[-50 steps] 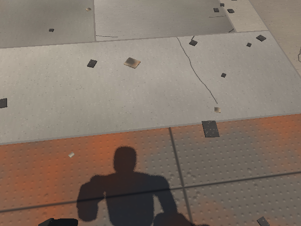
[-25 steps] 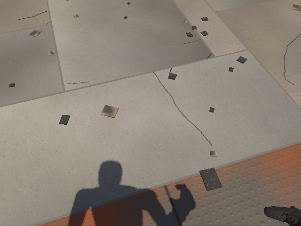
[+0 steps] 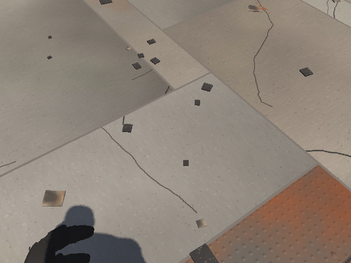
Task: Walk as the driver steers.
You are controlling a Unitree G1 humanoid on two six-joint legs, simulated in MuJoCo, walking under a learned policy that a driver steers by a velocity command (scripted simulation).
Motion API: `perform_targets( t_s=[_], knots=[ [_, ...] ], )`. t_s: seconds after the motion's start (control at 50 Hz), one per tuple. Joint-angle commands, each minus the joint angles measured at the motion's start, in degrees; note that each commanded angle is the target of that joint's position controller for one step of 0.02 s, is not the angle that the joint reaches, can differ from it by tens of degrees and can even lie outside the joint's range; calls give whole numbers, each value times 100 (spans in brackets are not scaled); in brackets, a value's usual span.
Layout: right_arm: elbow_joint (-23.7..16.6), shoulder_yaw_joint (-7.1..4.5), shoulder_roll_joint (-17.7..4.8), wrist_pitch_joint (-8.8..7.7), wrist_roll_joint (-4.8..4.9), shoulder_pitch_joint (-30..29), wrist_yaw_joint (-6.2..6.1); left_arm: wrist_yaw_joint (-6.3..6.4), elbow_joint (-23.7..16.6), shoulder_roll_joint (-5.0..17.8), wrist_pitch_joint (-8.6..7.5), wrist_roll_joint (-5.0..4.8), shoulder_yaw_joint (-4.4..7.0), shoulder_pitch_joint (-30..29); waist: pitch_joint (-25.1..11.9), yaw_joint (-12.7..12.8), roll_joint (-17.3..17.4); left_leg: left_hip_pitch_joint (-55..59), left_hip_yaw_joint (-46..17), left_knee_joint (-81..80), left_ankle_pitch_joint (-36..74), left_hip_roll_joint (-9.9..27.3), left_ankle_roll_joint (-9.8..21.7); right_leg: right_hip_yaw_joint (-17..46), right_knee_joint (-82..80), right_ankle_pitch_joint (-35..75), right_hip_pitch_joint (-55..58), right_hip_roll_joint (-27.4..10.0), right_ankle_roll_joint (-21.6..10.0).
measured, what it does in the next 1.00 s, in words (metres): walks ahead: left foot, then right foot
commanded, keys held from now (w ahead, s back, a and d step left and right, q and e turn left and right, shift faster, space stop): w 0.02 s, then w+q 0.26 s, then e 0.72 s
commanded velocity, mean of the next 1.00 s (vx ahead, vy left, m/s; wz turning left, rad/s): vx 0.25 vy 0.00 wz -0.17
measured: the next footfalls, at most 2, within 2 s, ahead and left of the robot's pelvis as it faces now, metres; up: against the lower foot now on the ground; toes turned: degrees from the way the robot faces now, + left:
left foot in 0.48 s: +0.42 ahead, +0.15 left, +0.00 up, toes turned +6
right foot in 0.90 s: +0.36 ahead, -0.11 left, +0.00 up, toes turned -12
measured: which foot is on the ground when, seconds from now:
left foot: down 0.00-0.02, up 0.04-0.46, down 0.48-0.90, up 0.92-1.00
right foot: down 0.00-0.48, up 0.50-0.88, down 0.90-1.00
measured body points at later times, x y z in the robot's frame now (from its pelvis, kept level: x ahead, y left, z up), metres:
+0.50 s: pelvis +0.25 +0.02 +0.00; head +0.29 +0.03 +0.44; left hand +0.23 +0.30 -0.14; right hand +0.50 -0.19 -0.08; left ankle +0.38 +0.14 -0.73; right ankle +0.12 -0.11 -0.72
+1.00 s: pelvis +0.31 -0.01 +0.01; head +0.34 -0.05 +0.45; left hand +0.46 +0.27 -0.08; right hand +0.43 -0.31 -0.12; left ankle +0.35 +0.14 -0.67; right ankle +0.32 -0.10 -0.73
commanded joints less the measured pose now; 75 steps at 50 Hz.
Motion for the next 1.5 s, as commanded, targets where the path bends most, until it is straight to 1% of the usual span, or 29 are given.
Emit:
perform_targets(
  t_s=[0.02, 0.04, 0.06, 0.08, 0.12, 0.24, 0.36, 0.46, 0.48, 0.5, 0.52, 0.54, 0.58, 0.62, 0.68, 0.88, 0.9, 0.92, 0.94, 0.96, 1.0, 1.06, 1.28, 1.38, 1.4, 1.42, 1.44, 1.46, 1.5],
  knots=[
    [-626, 61, -240, -138, -160, -35, -43, 153, 198, 1732, 20, 148, 605, 2318, -1783, 1231, -931, -3269, 78, 3817, 1501, 25, 193, 2666, -207, -595, 4703, -1747, -1182],
    [-567, 65, -330, -244, -81, 20, -31, 147, 235, 1459, 36, 63, 527, 2426, -2145, 1267, -1336, -4195, -717, 4867, -960, -252, 154, 4193, -954, -1414, 4865, -2216, -1561],
    [-640, -68, -762, -289, 81, -352, 10, 144, 249, 1135, 19, 24, 416, 2096, -1271, 1245, -896, -4697, -907, 5218, -662, 77, 211, 3460, -1075, -1707, 4194, -2058, -1325],
    [-700, -72, -766, -290, 113, -679, 23, 142, 227, 922, 5, 24, 349, 1770, -760, 1107, -655, -4649, -780, 5054, -156, 329, 259, 2638, -1188, -1521, 3477, -1792, -1110],
    [-671, -103, -635, -190, -16, -785, 3, 105, 246, 609, -76, 105, 261, 1218, -225, 741, -495, -4164, -808, 4511, 574, 637, 202, 1745, -1605, -757, 2323, -1382, -886],
    [-718, -73, -277, 36, -34, -945, -19, 169, 610, 738, -283, 181, 352, 1178, 100, 553, -239, -4124, -1039, 3624, 1920, 570, -29, 287, -2091, 814, 1792, -1229, -823],
    [-1196, 102, 88, -107, -203, -2194, 188, 267, 1057, 950, -121, 1, 339, 1730, 379, 922, -58, -3407, -282, 1379, 2966, 289, 127, -226, -1785, 2218, 1943, -1047, -657],
    [-1011, -111, -497, -196, -280, -1411, 208, 313, 1239, 1224, 110, -87, 405, 1598, -315, 289, -305, -2126, -249, 357, 2837, -115, 490, 195, -202, 3112, 2710, -1010, -255],
    [-888, -223, -875, -217, -337, -946, 136, 315, 1219, 1044, 91, -18, 346, 1754, -826, 151, -19, -952, -404, 404, 4777, 214, 660, 34, 685, 2512, 2267, -627, 12],
    [-895, -268, -1238, -162, -528, -501, 44, 270, 1115, 557, 24, 139, 181, 2192, -1803, 213, 913, 1303, -1651, 1180, 7402, 1633, 1368, -112, 2505, -175, 508, -96, 390],
    [-976, -220, -1090, -56, -435, -451, 26, 252, 1252, 333, 33, 22, 77, 2749, -2870, 228, 1652, 2125, -2897, 1062, 7800, 2649, 2160, 419, 4060, -3910, -388, 474, 624],
    [-1076, -171, -825, 53, -318, -591, 11, 258, 1297, 1021, 110, -125, 292, 2428, -2807, 57, 924, 1560, -2465, 806, 6630, 2297, 1943, 898, 4504, -3852, -466, 200, 627],
    [-1058, -69, -481, 123, -199, -1424, -31, 360, 1144, 872, 318, -154, 328, 1855, -1297, 408, 598, 25, -1597, 171, 4466, 1810, 1565, 500, 4218, -3147, -979, -205, 711],
    [-1023, -66, -387, 122, -301, -1996, -22, 484, 1172, 665, 627, -70, 344, 2058, -681, 784, 859, -1591, -1002, -526, 2877, 1507, 1416, 283, 3887, -2478, -171, -315, 844],
    [-975, -120, -448, 72, -355, -2334, -71, 548, 1012, 569, 772, -3, 375, 2061, -527, 898, 942, -2132, -579, -895, 2204, 1576, 1518, 142, 3425, -1994, 127, -367, 838],
    [-560, -259, -726, 362, -46, -2407, -209, 265, 617, 714, 786, 50, 489, 1644, -551, 932, 651, -1527, 114, -145, 1288, 1699, 942, -385, 630, -998, 1202, -175, 180],
    [-431, -226, -523, 405, -26, -2169, -195, 287, 669, 875, 772, 100, 560, 1824, -402, 945, 234, -1781, 370, 538, 848, 1384, 567, -109, -17, -588, 1494, -136, -44],
    [-436, -161, -216, 445, -179, -1978, -160, 394, 568, 1477, 744, 104, 702, 1896, -190, 766, -1342, -2810, 1011, 2259, -260, 635, -59, 1696, -871, 901, 1877, -1324, -555],
    [-733, -178, -272, 422, -264, -2366, -205, 407, 336, 1915, 652, 214, 730, 1669, -61, 757, -1832, -3903, 344, 3575, -1517, -148, -345, 3080, -1115, 1378, 1716, -2112, -1577],
    [-793, -231, -437, 418, -234, -2724, -238, 357, 335, 1705, 503, 302, 697, 1649, -283, 945, -1181, -3995, -341, 4250, -1340, -107, -243, 2890, -1229, 821, 1605, -1940, -1634],
    [-600, -312, -509, 426, -175, -2484, -311, 377, 264, 1379, 354, 117, 620, 1087, -336, 631, -614, -4068, -619, 4298, -311, 74, -108, 2145, -1087, 276, 1752, -1406, -957],
    [-526, -352, -493, 379, -200, -2363, -317, 472, 192, 1032, 383, 38, 477, 973, -616, 548, -628, -3766, -641, 4364, 302, -39, -202, 1809, -916, 1118, 1870, -1148, -823],
    [-539, -265, -421, 242, -89, -2433, -158, 480, 26, 1305, 558, 36, 583, 917, -555, 764, -777, -2708, -801, 1961, 259, -306, -356, 2582, -704, 775, 1797, -945, -968],
    [-362, -287, -504, 113, -96, -1756, -20, 490, -82, 1199, 660, -65, 522, 546, -734, 421, -741, -1505, -635, 35, 1370, -282, -93, 2724, -165, 1109, 1710, -600, -578],
    [-334, -332, -704, 116, -163, -1655, -21, 510, -71, 1036, 672, -41, 473, 709, -788, 481, -425, -904, -976, -246, 1998, 223, 95, 2470, 167, 292, 1280, -316, -288],
    [-427, -362, -1018, 165, -257, -1766, -56, 494, -15, 703, 659, 71, 380, 1072, -843, 779, 911, -369, -2124, -378, 3062, 1354, 570, 1600, 1336, -1767, 534, 439, 47],
    [-427, -363, -1137, 170, -429, -1800, -44, 504, -186, 1012, 597, 26, 489, 912, -483, 743, 1803, -785, -3268, -484, 3607, 2097, 1623, 1105, 2335, -3467, -355, 948, 326],
    [-553, -294, -882, 136, -362, -2011, -53, 503, -37, 1407, 560, 86, 597, 1035, -401, 735, 1178, -898, -3092, -469, 3427, 2116, 1833, 1314, 3314, -3279, -407, 661, 497],
    [-597, -216, -627, 131, -207, -2303, -81, 519, 239, 1286, 621, 37, 630, 1156, -276, 846, 729, -856, -2129, -288, 2976, 1426, 1359, 1279, 3774, -2646, -481, 613, 687]
  ],
)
